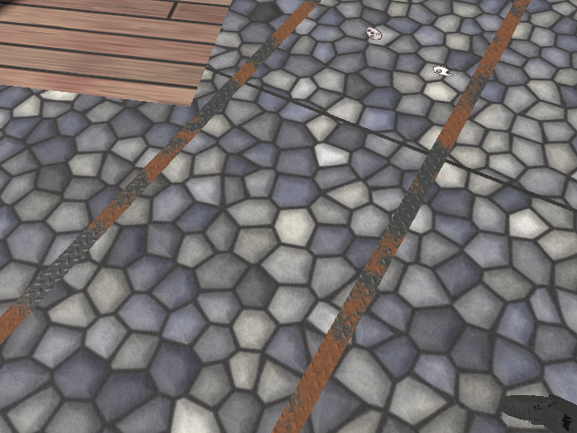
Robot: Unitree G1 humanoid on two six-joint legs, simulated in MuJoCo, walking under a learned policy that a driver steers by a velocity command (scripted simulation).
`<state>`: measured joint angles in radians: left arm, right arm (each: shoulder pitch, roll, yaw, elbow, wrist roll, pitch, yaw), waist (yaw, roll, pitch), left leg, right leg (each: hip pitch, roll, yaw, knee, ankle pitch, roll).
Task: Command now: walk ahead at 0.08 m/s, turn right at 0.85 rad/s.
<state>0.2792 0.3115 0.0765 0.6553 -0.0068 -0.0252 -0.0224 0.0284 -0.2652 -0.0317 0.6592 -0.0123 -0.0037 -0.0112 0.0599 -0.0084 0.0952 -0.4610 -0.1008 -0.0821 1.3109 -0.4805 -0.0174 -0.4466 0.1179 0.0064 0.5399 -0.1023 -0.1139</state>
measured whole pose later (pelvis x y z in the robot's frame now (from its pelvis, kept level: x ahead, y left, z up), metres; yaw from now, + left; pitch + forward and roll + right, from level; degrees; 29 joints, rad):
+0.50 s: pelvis +0.09 +0.09 +0.02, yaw -30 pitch +1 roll +1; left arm 0.21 0.38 0.10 0.56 -0.03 0.07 0.01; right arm 0.12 -0.28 -0.07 0.71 -0.02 0.01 -0.05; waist -0.01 -0.06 0.06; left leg -0.27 -0.01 0.03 0.42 -0.18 0.02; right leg -0.59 0.01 0.10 1.19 -0.35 0.08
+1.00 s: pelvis +0.07 +0.05 +0.02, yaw -58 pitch +3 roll +2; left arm 0.18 0.34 0.09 0.57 -0.01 0.04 0.02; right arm 0.08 -0.35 -0.10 0.70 -0.01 0.00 -0.02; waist -0.01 0.03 0.08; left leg -0.58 0.02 -0.03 1.08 -0.36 -0.07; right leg -0.32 0.03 0.09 0.48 -0.21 -0.04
